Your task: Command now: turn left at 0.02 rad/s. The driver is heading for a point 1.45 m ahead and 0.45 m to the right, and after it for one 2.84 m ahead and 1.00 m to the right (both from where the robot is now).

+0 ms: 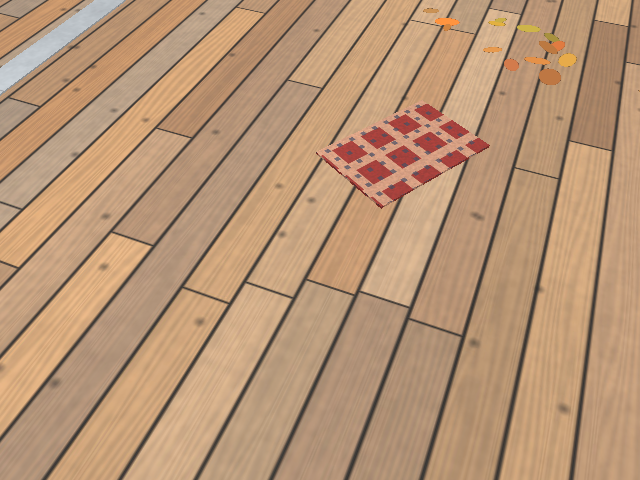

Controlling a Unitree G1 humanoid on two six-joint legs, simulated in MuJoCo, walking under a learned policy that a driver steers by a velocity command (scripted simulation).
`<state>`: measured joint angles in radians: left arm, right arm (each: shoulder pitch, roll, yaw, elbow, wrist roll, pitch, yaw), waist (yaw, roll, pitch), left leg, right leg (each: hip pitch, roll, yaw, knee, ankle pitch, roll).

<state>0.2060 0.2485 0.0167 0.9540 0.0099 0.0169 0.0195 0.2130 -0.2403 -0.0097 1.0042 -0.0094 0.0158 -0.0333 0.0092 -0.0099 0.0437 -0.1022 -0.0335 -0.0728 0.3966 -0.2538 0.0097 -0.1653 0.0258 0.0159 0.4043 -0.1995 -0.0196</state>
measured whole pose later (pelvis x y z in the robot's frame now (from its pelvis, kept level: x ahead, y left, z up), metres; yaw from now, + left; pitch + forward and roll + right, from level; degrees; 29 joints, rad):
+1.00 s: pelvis +0.18 -0.03 -0.01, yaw -1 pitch +1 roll +0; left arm 0.54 0.14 0.00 1.13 0.02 -0.10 0.02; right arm 0.03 -0.21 -0.03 0.96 -0.02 -0.03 0.03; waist 0.06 0.02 0.04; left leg -0.62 0.03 0.10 0.73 -0.12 0.06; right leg 0.14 0.06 -0.02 0.17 -0.33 -0.08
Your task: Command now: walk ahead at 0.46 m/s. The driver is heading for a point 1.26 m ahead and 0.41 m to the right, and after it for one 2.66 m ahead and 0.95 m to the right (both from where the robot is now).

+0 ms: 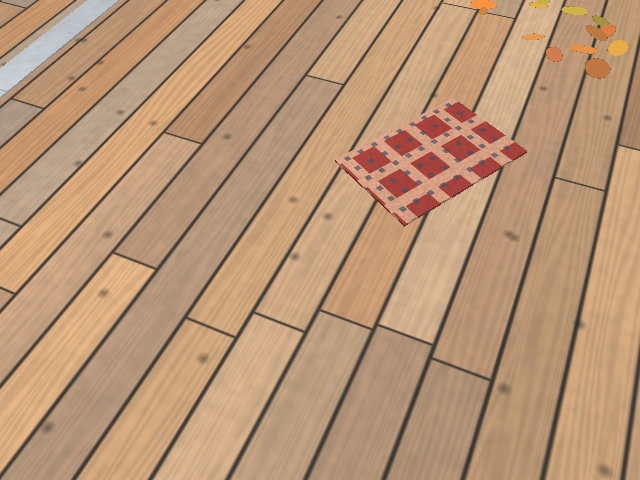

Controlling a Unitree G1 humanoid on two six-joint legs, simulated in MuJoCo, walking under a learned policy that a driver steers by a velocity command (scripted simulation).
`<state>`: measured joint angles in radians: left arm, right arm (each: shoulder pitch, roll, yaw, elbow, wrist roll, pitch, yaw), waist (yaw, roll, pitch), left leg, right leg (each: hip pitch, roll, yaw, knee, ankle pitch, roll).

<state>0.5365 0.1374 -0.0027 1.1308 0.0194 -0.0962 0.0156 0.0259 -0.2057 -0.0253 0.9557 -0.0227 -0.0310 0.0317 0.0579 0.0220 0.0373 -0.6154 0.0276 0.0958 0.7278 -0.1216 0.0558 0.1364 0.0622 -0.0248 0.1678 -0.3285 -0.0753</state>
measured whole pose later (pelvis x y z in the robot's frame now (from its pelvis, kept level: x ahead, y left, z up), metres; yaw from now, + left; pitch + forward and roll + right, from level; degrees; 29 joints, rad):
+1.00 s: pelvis +0.57 -0.01 +0.01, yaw -8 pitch +1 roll +0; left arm 0.45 0.19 0.06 1.04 0.01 -0.07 0.00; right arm 0.06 -0.22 -0.04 0.86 -0.03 -0.04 0.02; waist 0.07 0.03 0.04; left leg -0.62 0.10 -0.03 0.78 -0.09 -0.03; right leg -0.07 0.12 0.04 0.26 -0.20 -0.11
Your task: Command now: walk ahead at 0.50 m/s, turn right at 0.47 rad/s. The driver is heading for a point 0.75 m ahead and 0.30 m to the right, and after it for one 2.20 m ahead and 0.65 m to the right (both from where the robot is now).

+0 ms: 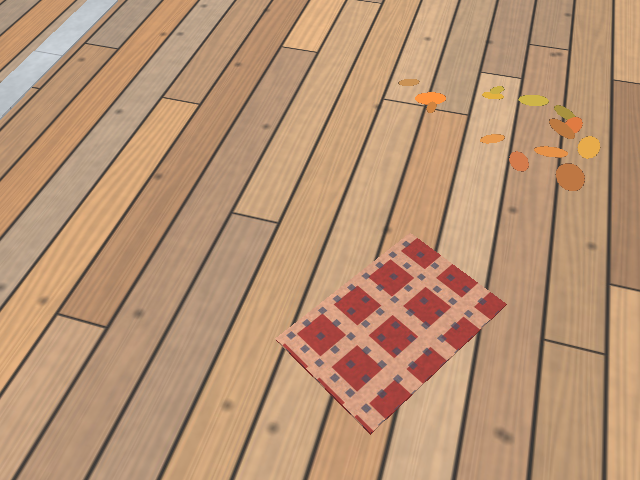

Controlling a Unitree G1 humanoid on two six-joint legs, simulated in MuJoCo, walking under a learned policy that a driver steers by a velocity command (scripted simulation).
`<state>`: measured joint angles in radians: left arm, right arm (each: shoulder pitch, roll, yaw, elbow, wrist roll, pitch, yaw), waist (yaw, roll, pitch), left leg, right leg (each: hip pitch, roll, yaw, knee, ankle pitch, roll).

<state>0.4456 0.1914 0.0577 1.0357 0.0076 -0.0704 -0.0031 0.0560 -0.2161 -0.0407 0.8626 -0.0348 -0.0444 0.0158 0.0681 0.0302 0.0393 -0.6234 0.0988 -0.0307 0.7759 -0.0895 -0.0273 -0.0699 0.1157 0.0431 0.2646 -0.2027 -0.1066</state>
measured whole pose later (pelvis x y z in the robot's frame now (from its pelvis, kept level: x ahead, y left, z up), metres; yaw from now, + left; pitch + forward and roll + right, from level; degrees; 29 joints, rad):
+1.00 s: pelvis +0.48 -0.10 +0.00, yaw -35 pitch +1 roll +0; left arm 0.36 0.27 0.07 0.84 0.00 -0.04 -0.01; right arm 0.15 -0.26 -0.05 0.74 -0.05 -0.02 0.02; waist 0.03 0.04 0.04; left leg -0.65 0.14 -0.03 0.98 -0.21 -0.05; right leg -0.13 0.15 0.05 0.32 -0.20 -0.14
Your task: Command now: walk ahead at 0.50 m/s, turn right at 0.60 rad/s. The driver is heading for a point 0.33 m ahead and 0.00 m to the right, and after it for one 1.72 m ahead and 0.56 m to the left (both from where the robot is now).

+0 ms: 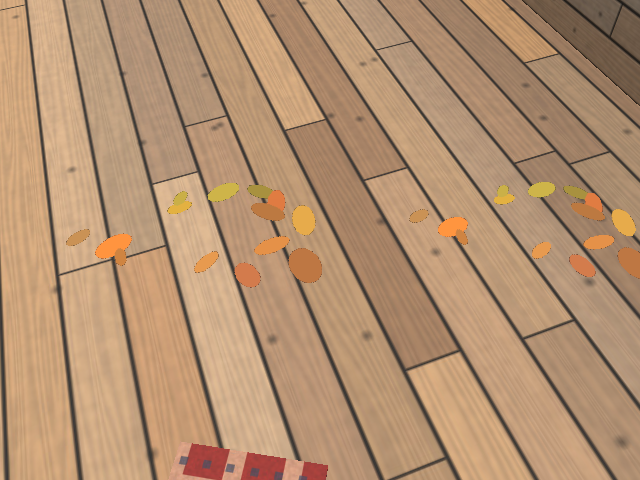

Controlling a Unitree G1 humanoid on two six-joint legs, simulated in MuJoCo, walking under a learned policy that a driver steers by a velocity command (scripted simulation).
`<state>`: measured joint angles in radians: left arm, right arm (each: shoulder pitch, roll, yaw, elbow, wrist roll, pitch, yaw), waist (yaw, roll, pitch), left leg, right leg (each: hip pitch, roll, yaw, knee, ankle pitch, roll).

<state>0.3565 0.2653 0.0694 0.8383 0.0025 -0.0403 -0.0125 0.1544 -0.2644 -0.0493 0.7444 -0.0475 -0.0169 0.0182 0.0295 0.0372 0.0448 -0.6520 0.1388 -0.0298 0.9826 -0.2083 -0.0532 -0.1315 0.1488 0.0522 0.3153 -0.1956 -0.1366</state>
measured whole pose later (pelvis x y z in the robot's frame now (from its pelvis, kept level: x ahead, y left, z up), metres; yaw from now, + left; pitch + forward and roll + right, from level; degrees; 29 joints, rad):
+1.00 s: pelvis +0.23 +0.02 +0.00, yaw +11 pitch +0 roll +1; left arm 0.21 0.25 0.02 0.74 0.03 0.00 0.04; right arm 0.21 -0.31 -0.08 0.76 -0.01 0.09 0.04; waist 0.00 0.04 0.05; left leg -0.41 -0.03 -0.02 0.97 -0.44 -0.05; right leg -0.21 -0.02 -0.10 0.42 -0.21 -0.04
